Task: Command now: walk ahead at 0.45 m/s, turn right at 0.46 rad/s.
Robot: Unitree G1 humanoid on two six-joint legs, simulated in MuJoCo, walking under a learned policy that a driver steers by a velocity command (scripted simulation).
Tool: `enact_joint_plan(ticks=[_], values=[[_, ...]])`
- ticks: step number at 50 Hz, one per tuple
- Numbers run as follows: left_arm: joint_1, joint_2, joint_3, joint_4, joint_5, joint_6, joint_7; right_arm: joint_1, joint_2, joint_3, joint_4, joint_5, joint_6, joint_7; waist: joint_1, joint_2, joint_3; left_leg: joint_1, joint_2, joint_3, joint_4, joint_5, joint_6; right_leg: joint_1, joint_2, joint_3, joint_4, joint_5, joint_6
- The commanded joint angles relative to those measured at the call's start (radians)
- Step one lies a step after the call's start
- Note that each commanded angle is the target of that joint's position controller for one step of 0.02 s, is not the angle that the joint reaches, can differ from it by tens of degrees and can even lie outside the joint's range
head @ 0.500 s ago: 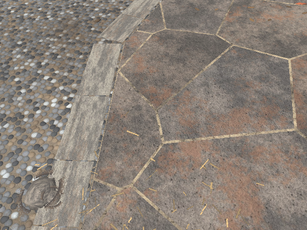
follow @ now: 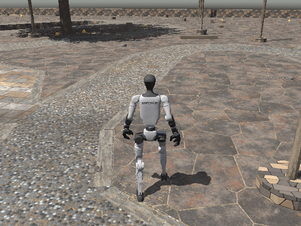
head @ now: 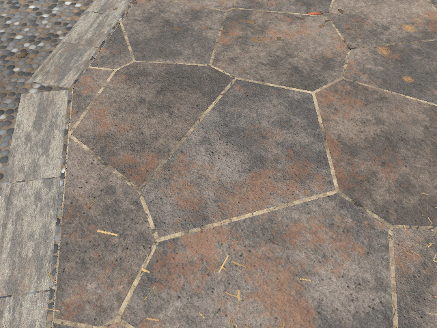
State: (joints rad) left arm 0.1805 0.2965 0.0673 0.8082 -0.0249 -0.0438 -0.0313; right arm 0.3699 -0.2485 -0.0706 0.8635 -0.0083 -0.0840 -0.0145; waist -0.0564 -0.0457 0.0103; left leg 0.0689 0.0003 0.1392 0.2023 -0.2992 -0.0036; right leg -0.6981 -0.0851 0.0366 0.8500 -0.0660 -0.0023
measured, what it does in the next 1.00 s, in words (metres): walks ahead: right foot, then left foot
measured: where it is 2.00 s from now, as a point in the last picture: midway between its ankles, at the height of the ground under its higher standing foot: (213, 158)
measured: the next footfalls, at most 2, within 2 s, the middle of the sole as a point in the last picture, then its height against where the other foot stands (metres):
right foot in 0.16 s outside the picture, level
left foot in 0.72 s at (210, 287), level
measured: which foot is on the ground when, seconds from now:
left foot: down 0.00-0.18, up 0.20-0.70, down 0.72-1.00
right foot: up 0.00-0.14, down 0.16-0.74, up 0.76-1.00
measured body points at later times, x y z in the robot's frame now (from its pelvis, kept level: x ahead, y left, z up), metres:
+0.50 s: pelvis +0.27 -0.08 +0.01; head +0.29 -0.10 +0.46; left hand +0.41 +0.17 -0.10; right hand +0.38 -0.38 -0.09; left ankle +0.49 +0.07 -0.67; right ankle +0.22 -0.14 -0.74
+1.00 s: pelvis +0.58 -0.07 +0.01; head +0.62 -0.06 +0.45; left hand +0.77 +0.19 -0.08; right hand +0.66 -0.35 -0.10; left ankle +0.57 +0.01 -0.74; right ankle +0.71 -0.25 -0.68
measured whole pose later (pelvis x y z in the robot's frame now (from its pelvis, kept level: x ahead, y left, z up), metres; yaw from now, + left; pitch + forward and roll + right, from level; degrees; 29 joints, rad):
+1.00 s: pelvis +0.58 -0.07 +0.01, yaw +2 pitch +2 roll +0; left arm 0.12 0.30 0.03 0.67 0.02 -0.09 0.00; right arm 0.33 -0.29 -0.05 0.70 0.01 -0.06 0.01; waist -0.04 -0.02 0.03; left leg -0.20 -0.12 -0.10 0.35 -0.18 0.09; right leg -0.66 -0.08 0.09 0.84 -0.16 0.06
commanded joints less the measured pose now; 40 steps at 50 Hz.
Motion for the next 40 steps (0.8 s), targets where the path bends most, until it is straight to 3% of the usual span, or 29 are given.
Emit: enact_joint_plan(ticks=[1,3,5,6,7,8,9,10,11,12,13,14,16,19,23,25,30,33,34,35,36,37,38,39,40], values=[[-0.176,0.003,-0.017,-0.139,0.004,-0.014,-0.023,-0.032,-0.176,-0.039,-0.055,0.013,-0.015,-0.008,-0.017,0.124,0.123,-0.126,0.252,-0.025,-0.106,0.311,0.139,0.016,0.000,-0.056,-0.134,0.077,-0.014],[-0.197,0.019,-0.014,-0.166,0.001,-0.011,-0.035,-0.017,-0.191,-0.044,-0.045,0.025,-0.008,-0.006,-0.008,0.119,0.124,-0.060,0.279,-0.001,-0.069,0.397,0.129,0.029,0.012,-0.075,-0.185,0.034,-0.046],[-0.172,0.052,0.002,-0.183,0.000,-0.007,-0.041,-0.023,-0.218,-0.050,-0.047,0.028,0.005,-0.008,0.031,0.141,0.074,-0.003,0.291,0.032,0.049,0.742,0.110,0.117,0.066,-0.124,-0.202,-0.048,-0.089],[-0.104,0.081,0.018,-0.176,-0.002,-0.003,-0.040,-0.027,-0.234,-0.054,-0.050,0.027,0.015,-0.012,0.075,0.160,0.015,0.010,0.287,0.049,0.167,0.932,0.098,0.218,0.107,-0.152,-0.196,-0.093,-0.113],[0.038,0.125,0.044,-0.144,-0.006,0.001,-0.036,-0.037,-0.242,-0.053,-0.054,0.028,0.025,-0.015,0.158,0.155,-0.070,-0.030,0.264,0.073,0.357,1.026,0.076,0.414,0.153,-0.170,-0.230,-0.079,-0.144],[0.192,0.189,0.079,-0.105,-0.007,0.012,-0.018,-0.023,-0.232,-0.045,-0.064,0.024,0.022,-0.020,0.231,0.120,-0.152,-0.202,0.229,0.079,0.602,0.910,0.038,0.694,0.157,-0.109,-0.249,-0.066,-0.180],[0.252,0.306,0.104,-0.096,-0.008,0.017,0.002,0.059,-0.102,-0.005,-0.118,-0.010,0.004,-0.008,0.165,-0.159,-0.262,-0.632,0.086,0.059,1.020,0.103,-0.029,1.069,-0.111,0.387,-0.295,-0.211,-0.331],[0.257,0.285,0.085,-0.133,-0.002,0.005,0.000,0.038,-0.101,0.012,-0.133,0.008,-0.038,0.004,0.165,-0.141,-0.456,-0.752,-0.033,-0.195,1.200,-0.303,-0.027,1.150,-0.258,0.837,-0.508,-0.377,-0.436],[0.229,0.214,0.063,-0.122,0.009,-0.007,-0.006,-0.096,-0.180,-0.012,-0.168,0.052,-0.057,0.013,0.199,-0.059,-0.324,-0.853,0.018,-0.251,1.228,-0.223,-0.005,1.069,-0.229,0.722,-0.568,-0.373,-0.363],[0.180,0.189,0.055,-0.119,0.006,-0.017,-0.006,-0.132,-0.172,-0.006,-0.185,0.056,-0.068,0.011,0.164,-0.030,-0.188,-0.865,0.061,-0.233,1.161,-0.140,0.016,0.911,-0.191,0.588,-0.573,-0.316,-0.326],[0.101,0.160,0.045,-0.134,0.008,-0.021,-0.004,-0.135,-0.167,-0.008,-0.176,0.032,-0.071,0.002,0.113,0.038,-0.109,-0.816,0.102,-0.228,1.077,-0.074,0.019,0.746,-0.147,0.481,-0.576,-0.226,-0.296],[0.042,0.134,0.035,-0.154,0.021,-0.023,-0.002,-0.113,-0.176,-0.017,-0.169,0.016,-0.062,-0.003,0.067,0.021,-0.072,-0.736,0.130,-0.232,1.017,-0.031,0.018,0.618,-0.108,0.399,-0.592,-0.134,-0.281],[-0.003,0.118,0.032,-0.177,0.028,-0.027,0.003,-0.069,-0.167,-0.020,-0.163,0.006,-0.034,-0.001,0.026,-0.008,-0.060,-0.662,0.147,-0.226,0.964,0.013,0.001,0.498,-0.080,0.337,-0.638,-0.052,-0.291],[0.031,0.116,0.027,-0.149,0.021,-0.040,0.015,-0.101,-0.135,-0.010,-0.172,-0.005,-0.009,-0.001,0.031,-0.006,-0.026,-0.681,0.150,-0.195,0.842,0.132,-0.042,0.432,-0.060,0.220,-0.675,0.059,-0.289],[0.078,0.116,0.020,-0.117,0.023,-0.043,0.025,-0.222,-0.111,0.004,-0.194,0.007,-0.017,0.010,0.093,-0.016,0.008,-0.705,0.141,-0.174,0.576,0.407,-0.042,0.477,-0.031,0.111,-0.686,0.062,-0.230],[0.108,0.134,0.021,-0.098,0.023,-0.045,0.026,-0.282,-0.101,0.012,-0.207,0.018,-0.023,0.022,0.126,-0.011,0.026,-0.697,0.123,-0.158,0.479,0.485,-0.029,0.513,-0.051,0.094,-0.696,0.025,-0.218],[0.173,0.149,0.025,-0.045,0.024,-0.031,0.027,-0.377,-0.104,0.018,-0.257,0.032,-0.029,0.059,0.164,0.011,0.074,-0.816,0.088,-0.158,0.370,0.389,0.026,0.741,-0.137,0.073,-0.652,0.115,-0.208],[0.157,0.165,0.031,-0.041,0.021,-0.013,0.037,-0.344,-0.115,0.014,-0.273,0.030,-0.029,0.078,0.127,-0.009,0.038,-0.760,0.037,-0.129,0.343,0.244,0.073,0.825,-0.155,0.026,-0.552,0.411,-0.173],[0.142,0.177,0.034,-0.047,0.022,-0.009,0.041,-0.290,-0.136,0.004,-0.265,0.027,-0.025,0.077,0.096,-0.028,-0.012,-0.666,0.000,-0.096,0.351,0.202,0.091,0.831,-0.145,0.006,-0.479,0.612,-0.159],[0.124,0.183,0.034,-0.054,0.023,-0.001,0.046,-0.186,-0.170,-0.016,-0.244,0.023,-0.020,0.072,0.035,-0.030,-0.085,-0.517,-0.044,-0.062,0.342,0.192,0.116,0.817,-0.120,-0.028,-0.334,0.786,-0.140],[0.109,0.173,0.027,-0.066,0.024,0.002,0.054,-0.046,-0.218,-0.039,-0.219,0.022,-0.016,0.063,-0.042,-0.008,-0.169,-0.284,-0.038,-0.100,0.320,0.261,0.154,0.705,-0.083,-0.069,-0.124,0.764,-0.103],[0.184,0.105,0.003,-0.107,0.044,-0.015,0.056,0.077,-0.322,-0.066,-0.213,0.012,-0.011,0.051,-0.043,0.160,-0.314,0.103,0.199,-0.478,0.335,0.279,0.289,0.361,0.018,-0.109,0.255,0.379,-0.040],[0.216,0.051,-0.021,-0.105,0.048,-0.043,0.040,0.092,-0.291,-0.057,-0.207,0.030,-0.011,0.052,-0.017,0.326,-0.409,0.323,0.343,-0.928,0.175,0.170,0.423,0.063,0.196,0.001,0.514,-0.455,0.008],[0.148,0.135,-0.005,-0.122,0.016,-0.072,0.019,0.086,-0.222,-0.036,-0.210,0.031,-0.005,0.048,-0.055,0.219,-0.349,0.316,0.317,-0.876,0.137,0.027,0.368,-0.061,0.123,0.109,0.568,-0.439,-0.009],[0.057,0.138,-0.008,-0.154,-0.008,-0.088,0.010,0.036,-0.202,-0.031,-0.223,0.024,0.001,0.043,-0.053,0.142,-0.224,0.191,0.284,-0.745,0.124,0.033,0.330,-0.093,0.077,0.092,0.528,-0.372,-0.020]])
Velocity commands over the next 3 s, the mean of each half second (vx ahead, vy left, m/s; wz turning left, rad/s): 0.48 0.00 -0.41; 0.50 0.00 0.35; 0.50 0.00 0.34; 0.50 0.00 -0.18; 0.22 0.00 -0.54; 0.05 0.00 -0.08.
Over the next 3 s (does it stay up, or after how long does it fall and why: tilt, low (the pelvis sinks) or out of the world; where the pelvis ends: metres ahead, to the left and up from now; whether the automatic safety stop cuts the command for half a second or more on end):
stays up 1.36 0.00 -0.01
